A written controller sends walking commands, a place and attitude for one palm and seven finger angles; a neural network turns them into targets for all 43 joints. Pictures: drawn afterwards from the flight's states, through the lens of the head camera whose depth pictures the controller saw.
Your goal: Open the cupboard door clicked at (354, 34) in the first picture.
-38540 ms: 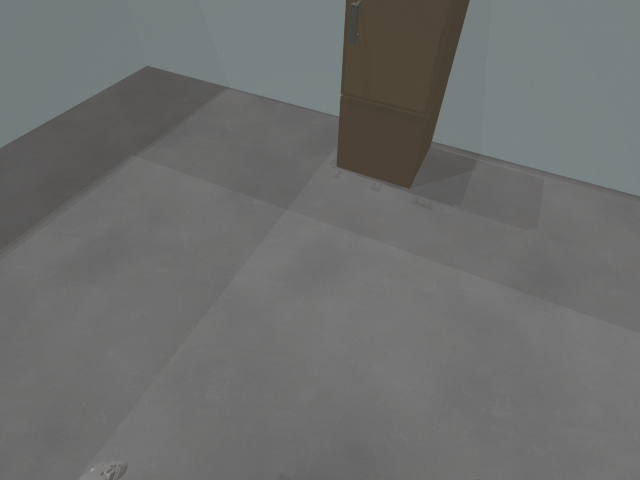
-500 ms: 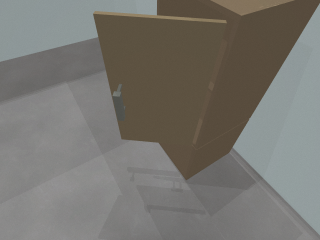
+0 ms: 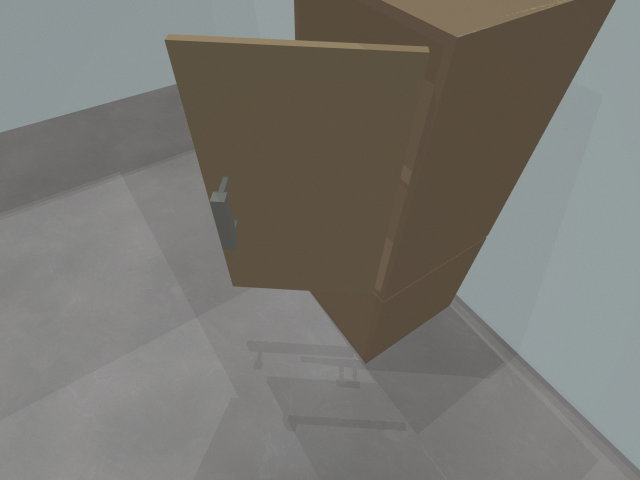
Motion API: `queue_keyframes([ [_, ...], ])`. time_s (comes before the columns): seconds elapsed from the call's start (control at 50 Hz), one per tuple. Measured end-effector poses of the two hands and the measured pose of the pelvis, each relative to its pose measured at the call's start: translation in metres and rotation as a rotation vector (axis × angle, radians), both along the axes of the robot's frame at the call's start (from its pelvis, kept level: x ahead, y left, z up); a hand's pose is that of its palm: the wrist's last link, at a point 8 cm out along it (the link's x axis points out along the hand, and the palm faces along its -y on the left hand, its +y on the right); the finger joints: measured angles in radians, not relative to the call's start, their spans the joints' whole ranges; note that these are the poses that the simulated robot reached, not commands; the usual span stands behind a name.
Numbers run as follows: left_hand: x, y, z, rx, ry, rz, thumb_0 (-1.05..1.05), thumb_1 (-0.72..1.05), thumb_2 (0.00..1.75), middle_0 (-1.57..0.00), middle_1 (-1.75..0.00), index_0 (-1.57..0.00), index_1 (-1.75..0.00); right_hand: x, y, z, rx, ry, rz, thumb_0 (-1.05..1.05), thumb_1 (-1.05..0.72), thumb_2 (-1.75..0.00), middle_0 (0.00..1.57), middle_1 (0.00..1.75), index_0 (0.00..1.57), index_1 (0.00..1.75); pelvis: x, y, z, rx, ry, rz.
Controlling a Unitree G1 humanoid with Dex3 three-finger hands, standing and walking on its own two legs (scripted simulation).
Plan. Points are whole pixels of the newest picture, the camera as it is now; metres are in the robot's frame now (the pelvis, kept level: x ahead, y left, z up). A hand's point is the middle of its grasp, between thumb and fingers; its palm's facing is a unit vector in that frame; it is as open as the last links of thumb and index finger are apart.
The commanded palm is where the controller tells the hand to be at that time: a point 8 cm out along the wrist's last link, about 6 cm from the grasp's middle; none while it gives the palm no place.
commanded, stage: come to a stop and stand still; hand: left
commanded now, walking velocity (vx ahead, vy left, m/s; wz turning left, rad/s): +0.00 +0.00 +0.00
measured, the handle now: (227, 213) +0.56 +0.21 -0.05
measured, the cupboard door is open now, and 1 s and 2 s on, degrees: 53 53 53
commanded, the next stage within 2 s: look again from close up in 0.40 s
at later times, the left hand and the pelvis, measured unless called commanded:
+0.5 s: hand out of the picture +0.02 +0.16 -0.18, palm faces +0.03 -0.98 -0.20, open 7.4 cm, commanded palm none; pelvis +0.01 -0.02 +0.00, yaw +1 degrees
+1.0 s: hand out of the picture +0.03 +0.16 -0.17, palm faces +0.04 -0.98 -0.21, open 7.4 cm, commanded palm none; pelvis +0.01 -0.02 +0.00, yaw +1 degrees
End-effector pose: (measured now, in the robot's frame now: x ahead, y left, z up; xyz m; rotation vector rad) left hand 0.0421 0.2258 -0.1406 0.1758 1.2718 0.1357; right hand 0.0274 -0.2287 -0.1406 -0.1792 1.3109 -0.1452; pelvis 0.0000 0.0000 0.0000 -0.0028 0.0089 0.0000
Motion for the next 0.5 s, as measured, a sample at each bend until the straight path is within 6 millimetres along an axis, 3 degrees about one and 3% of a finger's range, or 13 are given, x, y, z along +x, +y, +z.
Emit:
queue_keyframes([
  [0.24,-0.025,-0.007,-0.002,0.004,0.083,0.029,0.01,0.91,0.9,-0.2,-0.3,-0.2,-0.3,-0.012,-0.01,0.001,0.001,0.07,-0.002,0.01,-0.91,-0.9,0.2,0.3,0.2,0.3,0.006,-0.012,0.002,0.001,-0.003,0.009],
  [0.5,-0.028,-0.017,-0.004,-0.011,0.102,0.045,0.01,0.91,0.9,-0.2,-0.3,-0.2,-0.3,0.0,-0.014,0.002,0.0,0.062,0.006,0.01,-0.91,-0.9,0.2,0.3,0.2,0.3,0.012,-0.018,0.003,0.002,-0.001,0.013],
])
